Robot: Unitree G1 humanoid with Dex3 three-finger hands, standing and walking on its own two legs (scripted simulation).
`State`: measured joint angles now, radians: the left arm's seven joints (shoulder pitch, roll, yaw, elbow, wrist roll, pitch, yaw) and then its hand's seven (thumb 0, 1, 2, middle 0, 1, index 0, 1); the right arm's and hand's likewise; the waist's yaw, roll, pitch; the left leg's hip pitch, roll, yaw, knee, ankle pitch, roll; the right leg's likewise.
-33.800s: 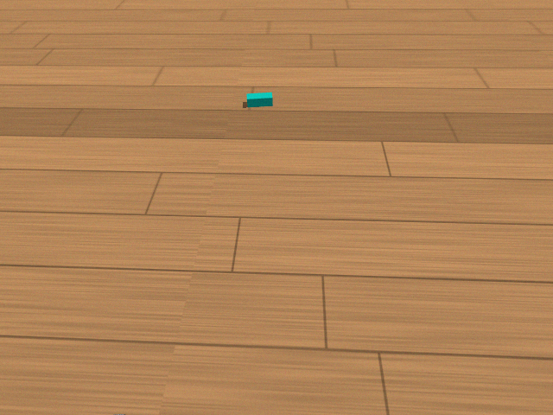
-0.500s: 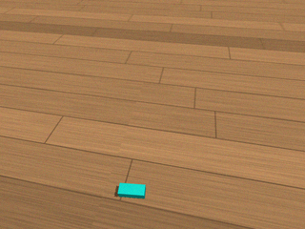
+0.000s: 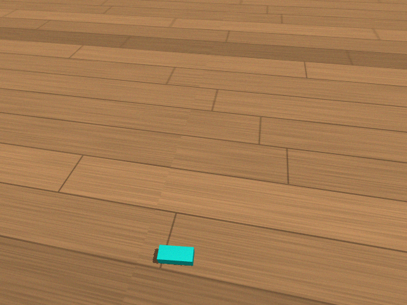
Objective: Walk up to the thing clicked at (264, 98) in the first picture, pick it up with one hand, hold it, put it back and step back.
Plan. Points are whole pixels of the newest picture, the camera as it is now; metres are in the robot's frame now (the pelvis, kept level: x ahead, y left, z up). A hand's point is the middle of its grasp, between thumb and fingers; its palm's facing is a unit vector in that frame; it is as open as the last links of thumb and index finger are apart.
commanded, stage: stand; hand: left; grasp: from above
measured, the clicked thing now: (176, 255) +0.44 +0.19 -0.75
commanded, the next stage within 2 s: step back in 0.66 s
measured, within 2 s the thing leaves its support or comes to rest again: neither
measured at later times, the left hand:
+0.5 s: hand out of the picture +0.07 +0.25 -0.16, palm faces +0.02 -0.94 -0.34, open 7.3 cm
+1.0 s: hand out of the picture +0.10 +0.31 -0.18, palm faces +0.01 -0.92 -0.38, open 7.3 cm
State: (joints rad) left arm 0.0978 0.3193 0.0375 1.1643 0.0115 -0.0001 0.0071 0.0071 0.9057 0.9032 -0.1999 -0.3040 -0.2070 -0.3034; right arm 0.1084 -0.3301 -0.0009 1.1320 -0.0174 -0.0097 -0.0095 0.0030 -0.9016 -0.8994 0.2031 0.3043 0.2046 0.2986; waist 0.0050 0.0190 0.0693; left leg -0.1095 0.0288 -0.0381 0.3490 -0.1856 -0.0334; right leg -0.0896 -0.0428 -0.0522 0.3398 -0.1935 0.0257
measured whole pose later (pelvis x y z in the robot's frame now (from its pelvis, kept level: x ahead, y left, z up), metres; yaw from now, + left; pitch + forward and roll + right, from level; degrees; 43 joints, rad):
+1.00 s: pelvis -0.05 +0.04 -0.03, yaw +1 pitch -2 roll -1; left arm -0.01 0.40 0.08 0.93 0.00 0.06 0.04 0.01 0.91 0.90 -0.20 -0.30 -0.21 -0.30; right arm 0.14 -0.38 -0.05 0.97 -0.02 0.03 0.02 0.00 -0.90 -0.90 0.20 0.30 0.20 0.30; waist -0.03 -0.04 0.20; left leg -0.32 -0.03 -0.03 0.68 -0.34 0.03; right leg -0.43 0.03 0.13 0.93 -0.54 -0.02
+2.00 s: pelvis -0.30 +0.02 -0.03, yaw -6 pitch -2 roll +0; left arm 0.20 0.40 0.09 0.85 0.01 0.04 0.00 0.01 0.91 0.90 -0.20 -0.30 -0.21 -0.30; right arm 0.10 -0.38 -0.04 0.78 -0.03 0.03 0.00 0.00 -0.90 -0.90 0.21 0.31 0.21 0.30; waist 0.01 0.00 0.18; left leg -0.43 0.06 0.01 0.66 -0.19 -0.01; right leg -0.23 0.02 0.06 0.68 -0.41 0.00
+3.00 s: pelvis -0.64 +0.01 -0.03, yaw +1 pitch -2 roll +1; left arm 0.21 0.38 0.07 0.87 0.04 0.00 0.01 0.01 0.90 0.90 -0.20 -0.30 -0.21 -0.30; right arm 0.21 -0.40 -0.06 0.93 -0.03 0.05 0.00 0.00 -0.90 -0.90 0.20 0.30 0.20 0.30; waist 0.03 0.04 0.12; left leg -0.26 -0.02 -0.06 0.72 -0.50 -0.01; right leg -0.33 -0.04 -0.04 0.68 -0.31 -0.02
